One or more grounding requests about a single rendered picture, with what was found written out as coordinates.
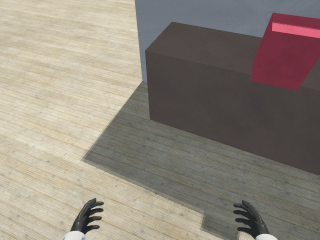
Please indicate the left robot hand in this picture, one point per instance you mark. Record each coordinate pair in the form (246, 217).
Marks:
(83, 218)

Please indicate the pedestal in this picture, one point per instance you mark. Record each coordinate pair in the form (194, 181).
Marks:
(199, 81)

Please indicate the carton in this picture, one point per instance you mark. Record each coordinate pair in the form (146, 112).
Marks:
(289, 49)

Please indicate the right robot hand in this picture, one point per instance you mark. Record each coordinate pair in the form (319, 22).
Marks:
(255, 222)

